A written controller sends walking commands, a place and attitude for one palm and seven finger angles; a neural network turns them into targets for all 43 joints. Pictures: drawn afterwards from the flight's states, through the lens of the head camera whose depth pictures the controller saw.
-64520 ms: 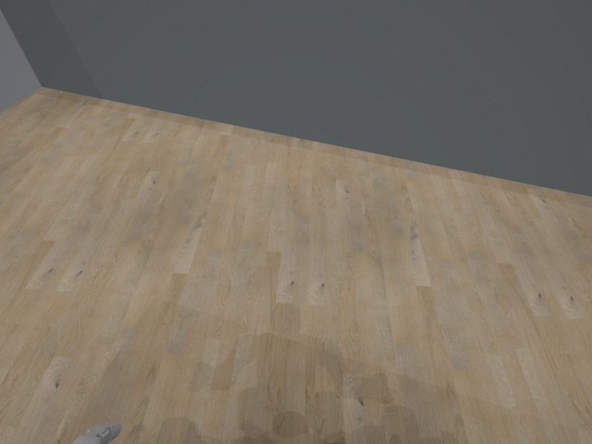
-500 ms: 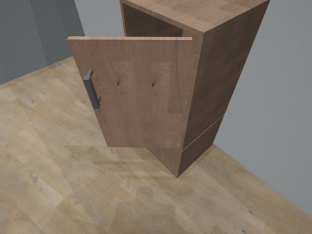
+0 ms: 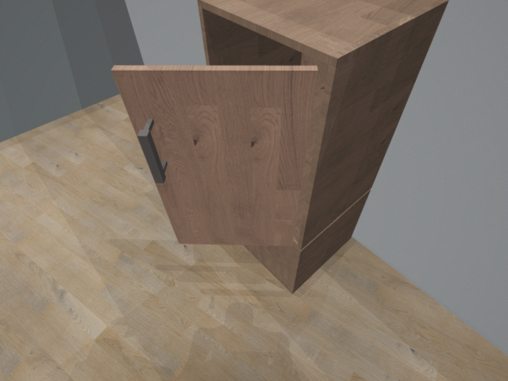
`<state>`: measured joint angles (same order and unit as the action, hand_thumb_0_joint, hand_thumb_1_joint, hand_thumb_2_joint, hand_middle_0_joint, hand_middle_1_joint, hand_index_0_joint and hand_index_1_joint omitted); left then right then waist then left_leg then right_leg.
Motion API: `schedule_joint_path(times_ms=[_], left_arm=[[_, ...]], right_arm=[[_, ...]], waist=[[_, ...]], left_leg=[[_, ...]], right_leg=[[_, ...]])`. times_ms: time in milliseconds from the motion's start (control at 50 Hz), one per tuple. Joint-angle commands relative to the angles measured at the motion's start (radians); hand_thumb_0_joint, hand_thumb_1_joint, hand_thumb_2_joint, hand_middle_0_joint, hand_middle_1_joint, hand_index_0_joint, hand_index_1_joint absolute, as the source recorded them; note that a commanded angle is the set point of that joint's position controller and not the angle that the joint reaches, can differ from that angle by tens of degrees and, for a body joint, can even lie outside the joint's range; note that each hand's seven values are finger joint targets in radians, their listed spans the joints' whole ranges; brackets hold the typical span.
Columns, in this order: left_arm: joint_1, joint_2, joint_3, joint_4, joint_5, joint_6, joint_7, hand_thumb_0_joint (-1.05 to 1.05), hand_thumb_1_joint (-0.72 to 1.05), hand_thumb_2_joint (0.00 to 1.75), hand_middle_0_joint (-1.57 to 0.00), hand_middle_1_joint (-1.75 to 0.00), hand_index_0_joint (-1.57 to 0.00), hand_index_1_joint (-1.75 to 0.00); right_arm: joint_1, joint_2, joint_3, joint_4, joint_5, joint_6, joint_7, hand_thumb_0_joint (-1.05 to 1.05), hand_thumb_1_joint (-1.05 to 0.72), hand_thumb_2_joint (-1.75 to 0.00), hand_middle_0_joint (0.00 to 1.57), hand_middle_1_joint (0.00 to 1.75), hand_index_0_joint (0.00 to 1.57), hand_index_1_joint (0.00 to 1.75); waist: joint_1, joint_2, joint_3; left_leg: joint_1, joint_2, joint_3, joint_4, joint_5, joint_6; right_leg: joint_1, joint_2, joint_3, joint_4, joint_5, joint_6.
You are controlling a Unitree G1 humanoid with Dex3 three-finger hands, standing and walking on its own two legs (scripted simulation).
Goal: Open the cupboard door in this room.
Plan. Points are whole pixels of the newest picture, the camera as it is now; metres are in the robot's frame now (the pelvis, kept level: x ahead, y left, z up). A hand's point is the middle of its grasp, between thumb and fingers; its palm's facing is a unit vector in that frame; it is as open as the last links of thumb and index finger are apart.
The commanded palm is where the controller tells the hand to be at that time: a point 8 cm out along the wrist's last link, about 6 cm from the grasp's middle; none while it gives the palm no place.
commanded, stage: look again from close up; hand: left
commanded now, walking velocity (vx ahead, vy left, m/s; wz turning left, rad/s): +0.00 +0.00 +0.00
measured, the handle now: (155, 152) +0.54 +0.25 +0.04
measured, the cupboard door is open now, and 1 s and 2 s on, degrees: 46 46 46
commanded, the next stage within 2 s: raise the hand with hooked fingers in 0.32 s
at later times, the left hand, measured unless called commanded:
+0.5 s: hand out of the picture +0.08 +0.18 -0.14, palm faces +0.17 -0.96 -0.23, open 7.3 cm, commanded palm +0.11 +0.22 -0.07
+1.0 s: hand (122, 366) +0.15 +0.21 -0.02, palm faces +0.14 -0.99 -0.08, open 9.5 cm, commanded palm +0.14 +0.26 -0.02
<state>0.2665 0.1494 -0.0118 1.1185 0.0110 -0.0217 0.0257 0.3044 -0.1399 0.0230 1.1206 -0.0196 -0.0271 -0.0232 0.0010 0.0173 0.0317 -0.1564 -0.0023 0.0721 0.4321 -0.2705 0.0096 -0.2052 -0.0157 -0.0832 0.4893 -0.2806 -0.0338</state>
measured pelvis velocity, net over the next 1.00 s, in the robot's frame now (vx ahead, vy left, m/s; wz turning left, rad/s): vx -0.04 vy -0.01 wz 0.04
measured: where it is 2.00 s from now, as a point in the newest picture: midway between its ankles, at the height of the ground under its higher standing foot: outside the picture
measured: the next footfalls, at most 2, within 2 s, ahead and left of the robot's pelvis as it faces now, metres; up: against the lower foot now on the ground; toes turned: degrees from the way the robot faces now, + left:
none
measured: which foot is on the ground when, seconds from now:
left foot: down 0.00-1.00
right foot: down 0.00-1.00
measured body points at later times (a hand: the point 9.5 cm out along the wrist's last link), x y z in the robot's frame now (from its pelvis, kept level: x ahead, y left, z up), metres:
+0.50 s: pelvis +0.01 -0.01 +0.00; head +0.03 -0.02 +0.45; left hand +0.07 +0.23 -0.12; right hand +0.05 -0.24 -0.15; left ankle -0.02 +0.11 -0.74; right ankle -0.01 -0.09 -0.74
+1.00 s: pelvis -0.04 -0.01 -0.08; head +0.01 +0.01 +0.37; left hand +0.13 +0.26 -0.02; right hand +0.19 -0.23 -0.13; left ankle -0.02 +0.11 -0.74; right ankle -0.01 -0.09 -0.74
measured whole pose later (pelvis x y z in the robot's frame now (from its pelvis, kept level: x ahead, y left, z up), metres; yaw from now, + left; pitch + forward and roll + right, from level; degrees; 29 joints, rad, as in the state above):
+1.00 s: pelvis -0.04 -0.01 -0.08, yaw +2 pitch +11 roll -1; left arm 0.41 0.21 0.19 0.04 -0.25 -0.56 -0.25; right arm 0.16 -0.24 -0.02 0.53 0.01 -0.24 -0.05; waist 0.05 -0.01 -0.10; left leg -0.80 0.03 -0.01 1.11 -0.51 0.00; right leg -0.78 -0.02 -0.15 1.07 -0.49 -0.06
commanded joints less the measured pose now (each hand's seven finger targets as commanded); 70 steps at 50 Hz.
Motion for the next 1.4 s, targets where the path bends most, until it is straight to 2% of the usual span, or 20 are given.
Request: schedule_joint_path(times_ms=[0,380,400,420,440,460,480,500,540,600,640,680,740,840,960,1020,1080,1160,1260,1380], left_arm=[[0.061,0.106,0.021,-0.029,-0.002,-0.017,0.010,0.00,0.90,0.90,-0.20,-0.30,-0.20,-0.30],[0.052,0.121,0.026,-0.026,0.000,-0.015,0.010,0.00,0.90,0.90,-0.20,-0.30,-0.20,-0.30],[0.171,0.130,0.032,0.018,0.009,-0.029,0.054,0.00,0.90,0.90,-0.20,-0.30,-0.20,-0.30],[-0.603,0.336,0.118,-1.524,-0.213,-0.260,0.033,0.00,0.88,0.89,-0.20,-0.32,-0.20,-0.32],[-0.159,0.275,0.133,-1.240,-0.122,-0.204,0.070,0.00,0.85,0.88,-0.20,-0.33,-0.20,-0.33],[-0.129,0.209,0.098,-1.188,-0.144,-0.157,0.113,0.00,0.83,0.87,-0.21,-0.34,-0.21,-0.34],[0.155,-0.035,-0.022,-0.958,-0.158,-0.064,0.100,0.00,0.81,0.86,-0.21,-0.36,-0.21,-0.36],[-0.017,-0.013,-0.010,-1.142,-0.197,-0.101,0.073,0.00,0.78,0.85,-0.21,-0.37,-0.21,-0.37],[0.016,0.068,0.086,-1.079,-0.179,-0.208,0.028,0.00,0.74,0.83,-0.21,-0.40,-0.21,-0.40],[0.317,-0.018,0.117,-0.861,-0.212,-0.374,-0.108,0.00,0.67,0.80,-0.22,-0.45,-0.22,-0.45],[0.392,0.012,0.162,-0.890,-0.252,-0.512,-0.231,0.00,0.62,0.78,-0.22,-0.48,-0.22,-0.48],[0.365,0.088,0.221,-0.886,-0.266,-0.597,-0.358,0.00,0.57,0.76,-0.22,-0.51,-0.22,-0.51],[0.234,0.177,0.285,-1.033,-0.272,-0.565,-0.377,0.00,0.50,0.73,-0.23,-0.55,-0.23,-0.55],[-0.050,0.189,0.287,-1.373,-0.284,-0.604,-0.256,0.00,0.39,0.68,-0.24,-0.63,-0.24,-0.63],[-0.142,0.190,0.162,-1.337,-0.266,-0.615,-0.329,0.00,0.25,0.62,-0.25,-0.72,-0.25,-0.72],[-0.079,0.236,0.219,-1.153,-0.294,-0.470,-0.409,0.00,0.18,0.59,-0.25,-0.76,-0.25,-0.76],[0.011,0.271,0.320,-1.120,-0.343,-0.309,-0.435,0.00,0.11,0.56,-0.26,-0.81,-0.26,-0.81],[0.029,0.297,0.430,-1.234,-0.384,-0.273,-0.339,0.00,0.01,0.52,-0.26,-0.87,-0.26,-0.87],[-0.092,0.266,0.357,-1.249,-0.319,-0.400,-0.261,0.00,-0.10,0.47,-0.27,-0.94,-0.27,-0.94],[-0.197,0.301,0.317,-1.200,-0.310,-0.400,-0.370,0.00,-0.24,0.41,-0.28,-1.03,-0.28,-1.03]], right_arm=[[0.053,-0.092,-0.014,-0.018,0.005,-0.014,-0.011,0.00,-0.90,-0.90,0.20,0.30,0.20,0.30],[0.007,-0.114,-0.022,-0.010,0.004,-0.009,-0.017,0.00,-0.90,-0.90,0.20,0.30,0.20,0.30],[-0.095,-0.131,-0.037,-0.076,0.022,-0.009,-0.007,0.00,-0.90,-0.90,0.20,0.30,0.20,0.30],[-0.056,-0.299,-0.051,-0.421,0.066,-0.166,-0.051,0.00,-0.90,-0.90,0.20,0.30,0.20,0.30],[-0.133,-0.205,-0.030,-0.369,0.042,-0.242,-0.082,0.00,-0.90,-0.90,0.20,0.30,0.20,0.30],[-0.120,-0.217,-0.045,-0.323,0.050,-0.264,-0.080,0.00,-0.90,-0.90,0.20,0.30,0.20,0.30],[-0.097,-0.168,-0.050,-0.317,0.066,-0.259,-0.072,0.00,-0.90,-0.90,0.20,0.30,0.20,0.30],[-0.128,-0.214,-0.058,-0.402,0.074,-0.271,-0.067,0.00,-0.90,-0.90,0.20,0.30,0.20,0.30],[-0.111,-0.242,-0.087,-0.443,0.038,-0.293,-0.064,0.00,-0.90,-0.90,0.20,0.30,0.20,0.30],[-0.150,-0.221,-0.102,-0.529,0.024,-0.298,-0.027,0.00,-0.90,-0.90,0.20,0.30,0.20,0.30],[-0.178,-0.224,-0.114,-0.585,0.024,-0.299,0.001,0.00,-0.90,-0.90,0.20,0.30,0.20,0.30],[-0.192,-0.243,-0.121,-0.644,0.029,-0.287,0.029,0.00,-0.90,-0.90,0.20,0.30,0.20,0.30],[-0.230,-0.236,-0.116,-0.740,0.044,-0.255,0.018,0.00,-0.90,-0.90,0.20,0.30,0.20,0.30],[-0.151,-0.199,-0.102,-0.759,0.038,-0.247,-0.013,0.00,-0.90,-0.90,0.20,0.30,0.20,0.30],[-0.113,-0.236,-0.064,-0.688,0.041,-0.269,-0.046,0.00,-0.90,-0.90,0.20,0.30,0.20,0.30],[-0.121,-0.248,-0.058,-0.690,0.066,-0.263,-0.062,0.00,-0.90,-0.90,0.20,0.30,0.20,0.30],[-0.142,-0.244,-0.055,-0.729,0.077,-0.251,-0.067,0.00,-0.90,-0.90,0.20,0.30,0.20,0.30],[-0.164,-0.208,-0.050,-0.740,0.061,-0.250,-0.061,0.00,-0.90,-0.90,0.20,0.30,0.20,0.30],[-0.109,-0.230,-0.051,-0.706,0.044,-0.269,-0.044,0.00,-0.90,-0.90,0.20,0.30,0.20,0.30],[-0.069,-0.271,-0.057,-0.688,0.062,-0.293,-0.058,0.00,-0.90,-0.90,0.20,0.30,0.20,0.30]], waist=[[0.002,-0.014,0.018],[0.005,-0.030,0.013],[0.053,-0.123,0.027],[-0.081,0.099,-0.455],[0.013,0.273,-0.437],[-0.009,0.271,-0.340],[-0.033,0.109,-0.192],[-0.037,0.017,-0.062],[-0.059,-0.185,-0.058],[0.039,-0.330,-0.051],[0.069,-0.305,-0.126],[0.075,-0.135,-0.198],[0.085,-0.055,-0.297],[0.013,0.096,-0.368],[-0.089,0.063,-0.299],[-0.061,-0.028,-0.266],[0.020,-0.024,-0.360],[0.071,-0.021,-0.386],[-0.001,-0.007,-0.242],[-0.029,0.060,-0.310]], left_leg=[[-0.049,0.104,-0.097,-0.074,0.182,0.025],[-0.001,0.114,-0.085,-0.070,0.214,0.018],[-0.107,0.110,-0.022,0.181,0.162,-0.014],[0.134,0.000,-0.049,0.012,0.318,0.029],[0.192,0.013,-0.023,-0.003,0.508,0.040],[0.127,0.027,-0.046,0.022,0.452,0.010],[0.044,0.045,-0.066,0.020,0.423,0.017],[-0.037,0.034,-0.090,0.042,0.348,0.019],[-0.132,0.010,-0.082,0.124,0.227,0.025],[-0.358,-0.012,-0.073,0.239,0.103,0.001],[-0.470,-0.028,-0.052,0.322,0.057,-0.015],[-0.502,-0.044,-0.035,0.400,0.075,-0.024],[-0.580,-0.055,0.001,0.456,0.004,-0.003],[-0.523,-0.016,-0.046,0.509,-0.024,0.019],[-0.540,0.015,-0.104,0.541,-0.060,0.030],[-0.600,0.006,-0.105,0.497,-0.122,0.025],[-0.545,-0.009,-0.098,0.429,-0.057,0.020],[-0.485,-0.002,-0.106,0.373,0.046,0.011],[-0.474,0.011,-0.114,0.348,-0.010,0.010],[-0.391,0.012,-0.121,0.328,-0.038,0.010]], right_leg=[[0.034,-0.107,0.121,-0.082,0.228,-0.019],[0.050,-0.113,0.123,-0.099,0.312,-0.020],[0.071,-0.182,0.208,-0.102,0.830,0.057],[0.162,-0.095,0.153,-0.007,0.678,0.002],[0.154,-0.024,0.122,0.021,0.476,-0.022],[0.063,-0.019,0.068,-0.001,0.294,-0.013],[-0.015,-0.013,0.033,-0.010,0.255,0.003],[-0.069,-0.015,0.022,-0.002,0.278,0.013],[-0.189,-0.005,0.002,0.025,0.200,0.032],[-0.281,-0.001,0.011,0.153,0.118,0.036],[-0.262,-0.016,0.053,0.233,0.163,0.037],[-0.248,-0.036,0.090,0.313,0.235,0.013],[-0.273,-0.043,0.146,0.325,0.075,0.017],[-0.381,-0.014,0.155,0.340,-0.076,0.012],[-0.495,0.017,0.107,0.362,-0.096,0.008],[-0.431,0.009,0.123,0.290,-0.194,0.023],[-0.297,-0.002,0.103,0.265,-0.133,0.026],[-0.228,0.010,0.051,0.290,-0.005,0.021],[-0.365,0.025,0.019,0.296,-0.067,0.015],[-0.358,0.023,0.023,0.275,-0.074,0.011]])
